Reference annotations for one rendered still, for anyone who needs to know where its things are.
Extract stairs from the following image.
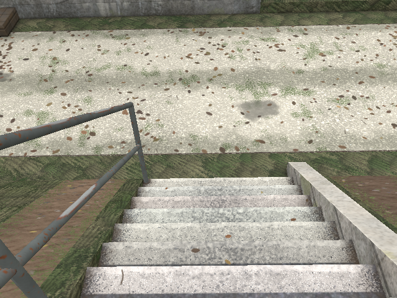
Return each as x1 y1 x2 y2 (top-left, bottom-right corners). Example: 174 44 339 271
81 177 397 298

